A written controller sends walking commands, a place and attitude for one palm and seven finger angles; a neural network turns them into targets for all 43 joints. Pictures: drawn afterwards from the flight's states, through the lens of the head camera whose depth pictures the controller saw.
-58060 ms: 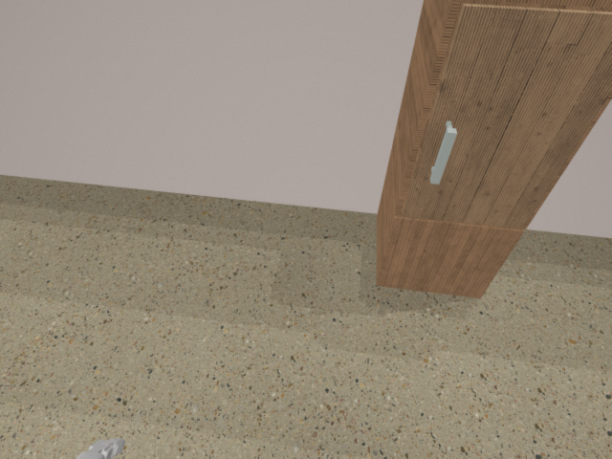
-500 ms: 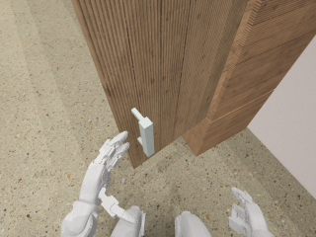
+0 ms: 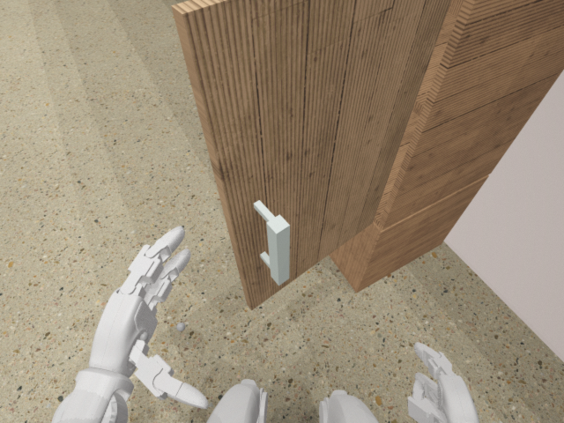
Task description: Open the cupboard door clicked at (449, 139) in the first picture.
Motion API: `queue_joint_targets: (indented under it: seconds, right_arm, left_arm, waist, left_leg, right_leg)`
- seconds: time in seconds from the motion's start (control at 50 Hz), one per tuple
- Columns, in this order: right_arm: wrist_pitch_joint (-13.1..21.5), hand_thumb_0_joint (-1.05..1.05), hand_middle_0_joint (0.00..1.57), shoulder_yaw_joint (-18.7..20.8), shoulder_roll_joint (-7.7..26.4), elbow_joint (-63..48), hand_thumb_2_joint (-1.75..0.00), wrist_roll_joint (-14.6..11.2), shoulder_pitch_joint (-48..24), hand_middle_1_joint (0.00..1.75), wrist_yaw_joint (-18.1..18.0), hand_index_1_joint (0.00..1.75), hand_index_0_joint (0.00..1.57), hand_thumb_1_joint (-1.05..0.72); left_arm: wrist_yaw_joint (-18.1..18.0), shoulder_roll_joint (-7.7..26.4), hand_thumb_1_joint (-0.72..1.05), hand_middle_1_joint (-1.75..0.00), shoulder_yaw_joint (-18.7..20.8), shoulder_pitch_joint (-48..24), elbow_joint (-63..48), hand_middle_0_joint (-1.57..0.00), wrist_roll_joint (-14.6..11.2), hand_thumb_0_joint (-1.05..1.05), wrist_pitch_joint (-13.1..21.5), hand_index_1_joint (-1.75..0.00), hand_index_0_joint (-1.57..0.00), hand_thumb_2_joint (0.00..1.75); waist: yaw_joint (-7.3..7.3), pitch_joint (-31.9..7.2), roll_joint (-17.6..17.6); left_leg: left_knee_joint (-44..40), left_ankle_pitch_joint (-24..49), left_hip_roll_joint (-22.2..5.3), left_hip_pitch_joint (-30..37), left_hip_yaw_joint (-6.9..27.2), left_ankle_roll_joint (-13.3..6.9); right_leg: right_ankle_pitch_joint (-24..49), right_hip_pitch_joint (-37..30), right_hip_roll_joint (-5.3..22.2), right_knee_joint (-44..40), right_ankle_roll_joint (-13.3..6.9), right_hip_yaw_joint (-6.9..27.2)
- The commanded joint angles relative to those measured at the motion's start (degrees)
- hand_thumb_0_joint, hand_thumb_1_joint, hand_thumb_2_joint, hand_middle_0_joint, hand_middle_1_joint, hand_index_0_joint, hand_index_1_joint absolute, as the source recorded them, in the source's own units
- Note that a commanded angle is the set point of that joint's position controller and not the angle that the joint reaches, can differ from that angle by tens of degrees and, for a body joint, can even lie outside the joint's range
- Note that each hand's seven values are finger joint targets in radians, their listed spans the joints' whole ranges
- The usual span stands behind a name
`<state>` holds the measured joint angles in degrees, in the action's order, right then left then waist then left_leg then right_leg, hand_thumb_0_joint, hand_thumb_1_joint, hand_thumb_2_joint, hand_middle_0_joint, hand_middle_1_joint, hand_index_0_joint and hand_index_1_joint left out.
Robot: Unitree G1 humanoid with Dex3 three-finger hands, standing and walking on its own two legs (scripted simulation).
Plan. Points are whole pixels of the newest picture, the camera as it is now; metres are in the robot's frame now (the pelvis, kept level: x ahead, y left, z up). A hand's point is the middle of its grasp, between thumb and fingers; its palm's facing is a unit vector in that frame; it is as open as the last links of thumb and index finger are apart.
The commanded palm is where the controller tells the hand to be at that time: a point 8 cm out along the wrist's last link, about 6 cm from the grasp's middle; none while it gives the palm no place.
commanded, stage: draw the hand back to the body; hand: left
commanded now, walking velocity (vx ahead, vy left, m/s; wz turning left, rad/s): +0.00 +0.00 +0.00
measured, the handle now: (271, 244) +0.37 +0.04 +0.03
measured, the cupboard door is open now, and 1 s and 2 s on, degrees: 98 98 98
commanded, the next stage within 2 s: step back with the hand held close in 1.34 s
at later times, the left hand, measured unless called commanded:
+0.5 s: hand (84, 304) +0.22 +0.21 +0.15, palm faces +0.16 -0.94 -0.31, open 14.5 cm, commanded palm +0.19 +0.26 +0.19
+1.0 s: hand out of the picture +0.24 +0.27 +0.28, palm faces +0.45 -0.78 -0.43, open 8.7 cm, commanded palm +0.19 +0.30 +0.28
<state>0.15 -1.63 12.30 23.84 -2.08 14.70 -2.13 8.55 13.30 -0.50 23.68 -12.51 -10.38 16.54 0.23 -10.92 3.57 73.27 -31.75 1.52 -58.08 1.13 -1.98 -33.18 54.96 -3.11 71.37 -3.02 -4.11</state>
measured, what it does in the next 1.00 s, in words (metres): rises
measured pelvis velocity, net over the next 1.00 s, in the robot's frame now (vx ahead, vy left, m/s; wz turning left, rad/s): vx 0.05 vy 0.01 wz -0.01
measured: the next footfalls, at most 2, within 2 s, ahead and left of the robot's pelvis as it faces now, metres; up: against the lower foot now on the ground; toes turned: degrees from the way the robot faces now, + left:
none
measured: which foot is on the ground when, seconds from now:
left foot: down 0.00-1.00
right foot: down 0.00-1.00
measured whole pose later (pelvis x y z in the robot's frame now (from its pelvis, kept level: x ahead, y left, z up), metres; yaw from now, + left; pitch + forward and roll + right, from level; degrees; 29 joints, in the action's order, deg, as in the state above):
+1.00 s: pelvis +0.05 +0.01 +0.11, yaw +0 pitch -1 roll -1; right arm 5.0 -2.1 14.0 33.3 -1.0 13.0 -5.1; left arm -7.9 22.0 19.4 28.0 -24.5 -3.9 3.3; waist -3.0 -2.7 3.9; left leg 30.8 -17.7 2.0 -11.6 0.1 -2.4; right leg -17.9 8.7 -2.8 28.0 -1.9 -0.5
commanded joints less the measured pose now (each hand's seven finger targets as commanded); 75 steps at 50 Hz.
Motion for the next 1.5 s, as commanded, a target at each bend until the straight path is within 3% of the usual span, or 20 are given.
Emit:
queue_joint_targets:
  seconds: [0.0, 0.04, 0.12, 0.2, 0.24, 0.26, 0.28, 0.32, 0.44, 0.52, 0.66, 0.94, 1.04, 1.18, 1.24, 1.34, 1.42, 1.44, 1.46, 1.48]
  right_arm:
    - [3.8, 0.00, 0.20, 2.2, 7.8, -10.7, -0.90, -0.7, -2.9, 0.30, -1.6, 0.30, 0.20, -0.90]
    - [4.7, 0.00, 0.20, 2.0, 8.4, -10.9, -0.90, -0.6, -2.7, 0.30, -2.1, 0.30, 0.20, -0.90]
    - [5.9, 0.00, 0.20, 1.9, 8.2, -11.2, -0.90, -0.5, -2.3, 0.30, -2.4, 0.30, 0.20, -0.90]
    - [6.3, 0.00, 0.20, 1.8, 7.4, -11.6, -0.90, -0.9, -2.1, 0.30, -2.1, 0.30, 0.20, -0.90]
    - [6.4, 0.00, 0.20, 2.0, 7.2, -11.3, -0.90, -1.1, -2.2, 0.30, -1.9, 0.30, 0.20, -0.90]
    - [4.8, 0.00, 0.20, 1.8, 6.4, -11.9, -0.90, -0.5, -2.0, 0.30, -3.6, 0.30, 0.20, -0.90]
    - [4.1, 0.00, 0.20, 1.5, 5.7, -12.5, -0.90, -0.3, -1.6, 0.30, -4.1, 0.30, 0.20, -0.90]
    - [3.2, 0.00, 0.20, 1.4, 5.9, -11.5, -0.90, -0.1, -1.3, 0.30, -4.3, 0.30, 0.20, -0.90]
    - [3.5, 0.00, 0.20, 0.9, 6.8, -9.5, -0.90, 0.5, -2.0, 0.30, -5.5, 0.30, 0.20, -0.90]
    - [5.1, 0.00, 0.20, 0.4, 6.7, -7.3, -0.90, 0.6, -2.9, 0.30, -5.5, 0.30, 0.20, -0.90]
    - [6.6, 0.00, 0.20, 0.6, 6.6, -3.8, -0.90, 0.7, -4.6, 0.30, -4.5, 0.30, 0.20, -0.90]
    - [8.5, 0.00, 0.20, 1.5, 6.6, 0.7, -0.90, 1.1, -8.7, 0.30, -3.5, 0.30, 0.20, -0.90]
    - [7.7, 0.00, 0.20, 2.3, 7.1, 1.7, -0.90, 1.0, -9.2, 0.30, -2.8, 0.30, 0.20, -0.90]
    - [8.6, 0.00, 0.20, 2.3, 6.7, 1.7, -0.90, 1.5, -10.7, 0.30, -3.2, 0.30, 0.20, -0.90]
    - [9.3, 0.00, 0.20, 2.1, 6.3, 2.4, -0.90, 1.6, -11.0, 0.30, -3.3, 0.30, 0.20, -0.90]
    - [9.1, 0.00, 0.20, 2.5, 6.4, 3.2, -0.90, 1.5, -10.9, 0.30, -3.3, 0.30, 0.20, -0.90]
    - [8.9, 0.00, 0.20, 2.9, 6.7, 3.6, -0.90, 1.5, -11.3, 0.30, -3.1, 0.30, 0.20, -0.90]
    - [9.1, 0.00, 0.20, 2.8, 6.7, 3.3, -0.90, 1.5, -11.6, 0.30, -3.1, 0.30, 0.20, -0.90]
    - [8.1, 0.00, 0.20, 3.0, 8.5, 1.8, -0.90, 1.4, -10.0, 0.30, -3.3, 0.30, 0.20, -0.90]
    - [7.1, 0.00, 0.20, 3.4, 8.0, 3.0, -0.90, 2.4, -9.7, 0.30, -3.5, 0.30, 0.20, -0.90]
  left_arm:
    - [2.0, 2.7, -0.50, -0.30, -0.1, 0.2, -9.0, -0.15, -1.2, 0.00, 0.3, -0.30, -0.15, 0.30]
    - [3.2, 4.0, -0.50, -0.30, 0.2, -2.1, -10.5, -0.15, -1.6, 0.00, 0.6, -0.30, -0.15, 0.30]
    - [3.9, 8.6, -0.50, -0.30, 5.9, 0.5, -14.8, -0.15, -3.2, 0.00, 2.1, -0.30, -0.15, 0.30]
    - [3.2, 8.8, -0.40, -0.30, 8.0, 3.3, -18.3, -0.15, -4.1, 0.00, 2.3, -0.30, -0.15, 0.34]
    - [3.0, 8.8, -0.32, -0.30, 9.1, 5.2, -18.1, -0.16, -4.7, 0.00, 1.2, -0.30, -0.16, 0.37]
    - [-4.5, 13.2, -0.29, -0.30, 9.1, 8.3, -20.3, -0.16, 3.1, 0.00, -3.3, -0.30, -0.16, 0.39]
    - [-8.0, 8.1, -0.26, -0.30, 5.9, 10.0, -21.6, -0.16, 4.0, 0.00, -6.1, -0.30, -0.16, 0.40]
    - [-11.2, 5.8, -0.18, -0.30, 4.2, 9.8, -20.5, -0.16, 5.2, 0.00, -9.3, -0.30, -0.16, 0.43]
    - [-16.6, 11.7, 0.02, -0.30, 9.1, 5.7, -23.3, -0.17, 7.9, 0.00, -11.9, -0.30, -0.17, 0.52]
    - [-17.7, 13.6, 0.17, -0.30, 11.8, 5.0, -24.8, -0.17, 8.3, 0.00, -12.5, -0.30, -0.17, 0.58]
    - [-17.6, 14.1, 0.41, -0.30, 16.5, 5.8, -22.4, -0.18, 7.6, 0.00, -12.5, -0.30, -0.18, 0.69]
    - [-17.4, 20.8, 0.90, -0.30, 28.8, -1.5, -24.7, -0.20, 6.2, 0.00, -9.1, -0.30, -0.20, 0.90]
    - [-15.9, 14.2, 0.90, -0.30, 23.3, 2.1, -17.0, -0.20, 6.0, 0.00, -9.6, -0.30, -0.20, 0.90]
    - [-16.5, 19.2, 0.90, -0.30, 26.6, -2.2, -23.6, -0.20, 6.6, 0.00, -7.8, -0.30, -0.20, 0.90]
    - [-16.7, 19.3, 0.90, -0.30, 26.7, -2.5, -24.2, -0.20, 6.8, 0.00, -7.5, -0.30, -0.20, 0.90]
    - [-16.3, 17.1, 0.90, -0.30, 25.8, -0.1, -18.7, -0.20, 6.3, 0.00, -8.1, -0.30, -0.20, 0.90]
    - [-15.9, 17.1, 0.90, -0.30, 25.7, -1.0, -17.4, -0.20, 6.3, 0.00, -7.7, -0.30, -0.20, 0.90]
    - [-16.1, 18.7, 0.90, -0.30, 26.4, -5.3, -21.4, -0.20, 6.3, 0.00, -7.0, -0.30, -0.20, 0.90]
    - [-16.8, 24.9, 0.90, -0.30, 33.3, -7.8, -22.1, -0.20, 7.4, 0.00, -5.0, -0.30, -0.20, 0.90]
    - [-16.5, 20.1, 0.90, -0.30, 29.9, -2.6, -18.4, -0.20, 7.8, 0.00, -4.8, -0.30, -0.20, 0.90]
  waist:
    - [2.74, -5.1, -5.9]
    - [3.32, -4.2, -4.5]
    - [0.75, -6.4, 0.2]
    - [-0.40, -5.9, 4.4]
    - [-0.34, -5.9, 3.1]
    - [-3.63, -6.9, 2.9]
    - [-1.89, -3.8, 3.6]
    - [-1.07, 0.2, 2.5]
    - [-0.90, -0.6, -1.0]
    - [-1.85, -0.4, 2.6]
    - [-2.40, 3.8, -1.0]
    - [-3.53, 5.4, 1.4]
    - [-2.77, 10.1, -2.1]
    - [-3.67, 5.8, 0.6]
    - [-3.53, 7.6, 3.1]
    - [-3.30, 10.5, -1.9]
    - [-3.50, 10.8, -1.8]
    - [-3.28, 9.4, 0.1]
    - [-0.77, 13.8, -1.7]
    - [-0.27, 12.6, -4.4]
  left_leg:
    - [-15.4, 5.0, -0.6, 11.9, 2.6, 0.0]
    - [-16.5, 4.3, -0.6, 13.7, 3.0, -0.2]
    - [-20.1, 8.0, -0.8, 19.0, 3.6, 0.4]
    - [-23.5, 11.9, -1.3, 24.2, 4.2, 1.4]
    - [-24.1, 14.7, -1.4, 25.1, 4.0, 1.5]
    - [-28.8, 15.6, -3.3, 27.5, 4.5, 1.5]
    - [-30.0, 14.1, -3.3, 28.1, 4.3, 1.6]
    - [-31.7, 12.6, -3.6, 27.9, 5.0, 1.5]
    - [-34.1, 19.3, -3.5, 34.7, 3.5, 0.9]
    - [-36.9, 26.8, -4.0, 40.1, 4.1, 1.9]
    - [-41.0, 32.8, -4.3, 44.0, 3.1, 2.4]
    - [-47.2, 32.2, -3.2, 49.7, 0.3, 1.4]
    - [-48.8, 28.8, -3.3, 50.2, -0.6, 0.8]
    - [-49.5, 28.1, -2.4, 52.3, -1.2, 0.3]
    - [-49.8, 28.3, -2.2, 52.6, -1.3, 0.6]
    - [-50.3, 26.7, -2.5, 52.5, -1.6, 0.3]
    - [-50.9, 25.1, -2.5, 53.1, -1.7, 0.2]
    - [-51.0, 25.1, -2.4, 53.7, -1.8, 0.1]
    - [-49.2, 21.9, -2.7, 50.8, 0.9, -0.5]
    - [-47.6, 21.6, -2.7, 51.2, 1.6, -0.5]
  right_leg:
    - [4.2, -9.1, 1.2, -19.8, 2.1, 3.1]
    - [3.8, -9.1, 1.3, -20.7, 2.0, 2.9]
    - [8.1, -13.0, 0.8, -20.2, 1.2, 1.5]
    - [12.0, -15.2, 0.6, -20.9, 1.0, 0.6]
    - [14.5, -17.4, 0.4, -21.8, 1.1, 0.4]
    - [14.2, -19.6, 1.8, -24.8, 0.5, 3.3]
    - [13.5, -19.6, 1.9, -26.0, 0.8, 3.0]
    - [13.6, -21.1, 2.0, -28.0, 0.8, 2.8]
    - [18.6, -28.1, 2.7, -33.2, 1.1, 3.1]
    - [21.8, -31.6, 3.0, -35.5, 1.2, 3.1]
    - [26.2, -37.1, 2.9, -40.3, 1.6, 2.8]
    - [30.7, -45.6, 3.1, -47.9, 1.6, 3.9]
    - [28.6, -44.5, 2.9, -50.3, 2.2, 4.1]
    - [29.0, -47.6, 3.3, -51.9, 2.0, 5.1]
    - [29.1, -47.4, 3.3, -52.7, 1.9, 5.3]
    - [27.3, -46.2, 2.9, -54.3, 2.3, 5.6]
    - [24.8, -46.0, 2.9, -55.6, 2.4, 5.8]
    - [25.0, -46.5, 3.2, -55.5, 2.3, 6.3]
    - [26.8, -40.5, 4.9, -58.6, 2.2, 12.9]
    - [28.2, -40.4, 6.0, -58.8, 2.0, 13.8]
